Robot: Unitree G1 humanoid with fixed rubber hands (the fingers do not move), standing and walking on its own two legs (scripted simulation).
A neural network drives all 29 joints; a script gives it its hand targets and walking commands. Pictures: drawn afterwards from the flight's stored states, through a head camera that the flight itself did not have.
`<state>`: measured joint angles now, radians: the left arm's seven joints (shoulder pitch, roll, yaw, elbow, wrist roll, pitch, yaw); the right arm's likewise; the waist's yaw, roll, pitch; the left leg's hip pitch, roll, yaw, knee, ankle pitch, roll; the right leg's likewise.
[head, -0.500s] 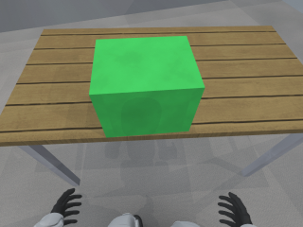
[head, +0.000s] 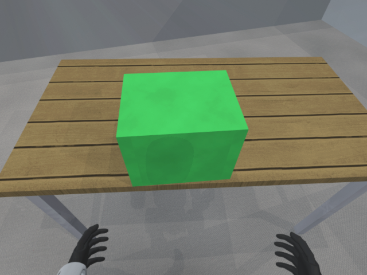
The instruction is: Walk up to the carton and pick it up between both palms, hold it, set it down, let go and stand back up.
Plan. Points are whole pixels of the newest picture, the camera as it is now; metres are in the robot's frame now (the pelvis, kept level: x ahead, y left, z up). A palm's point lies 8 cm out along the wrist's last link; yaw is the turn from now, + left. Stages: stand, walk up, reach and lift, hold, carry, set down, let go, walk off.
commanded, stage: reach and lift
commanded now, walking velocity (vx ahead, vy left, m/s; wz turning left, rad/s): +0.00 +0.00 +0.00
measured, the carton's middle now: (179, 128) +0.47 +0.04 +0.02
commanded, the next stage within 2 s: none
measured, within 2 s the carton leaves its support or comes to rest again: neither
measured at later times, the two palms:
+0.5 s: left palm (75, 231) +0.21 +0.25 -0.01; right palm (304, 225) +0.23 -0.23 -0.01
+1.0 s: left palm (76, 203) +0.25 +0.25 +0.03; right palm (298, 192) +0.29 -0.23 +0.03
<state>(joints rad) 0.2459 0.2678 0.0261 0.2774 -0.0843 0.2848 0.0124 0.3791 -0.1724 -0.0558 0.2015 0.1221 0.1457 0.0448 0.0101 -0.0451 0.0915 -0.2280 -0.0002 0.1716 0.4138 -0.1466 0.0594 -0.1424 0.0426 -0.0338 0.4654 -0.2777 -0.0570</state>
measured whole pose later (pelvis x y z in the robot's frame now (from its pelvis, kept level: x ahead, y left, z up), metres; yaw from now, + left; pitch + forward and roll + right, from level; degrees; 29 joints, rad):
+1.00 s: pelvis +0.03 -0.02 +0.00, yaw +3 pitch +0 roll +1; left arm 0.06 0.40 -0.01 0.37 -0.33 -0.11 -0.07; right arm 0.10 -0.25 0.00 0.25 0.33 -0.04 -0.04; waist 0.03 -0.03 0.00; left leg -0.22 -0.01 0.11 0.36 -0.14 0.03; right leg -0.09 0.05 -0.09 0.37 -0.28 -0.08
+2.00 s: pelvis +0.01 -0.02 +0.00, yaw +2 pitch +8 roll -1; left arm -0.68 0.44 0.09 0.62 -0.28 0.35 -0.02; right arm -0.63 -0.39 -0.03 0.64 0.40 0.24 -0.04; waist -0.02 -0.02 -0.06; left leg -0.42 0.02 0.11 0.37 -0.10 0.04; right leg -0.28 0.08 -0.08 0.35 -0.21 -0.08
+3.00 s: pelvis +0.02 -0.01 -0.01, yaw +3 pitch +20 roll -2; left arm -0.99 0.42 -0.03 1.18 -0.28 -0.01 -0.02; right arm -0.93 -0.39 0.04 1.14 0.41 -0.01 0.00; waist 0.00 0.01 -0.17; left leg -0.70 0.03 0.09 0.46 -0.11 0.04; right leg -0.55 0.08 -0.11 0.42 -0.22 -0.07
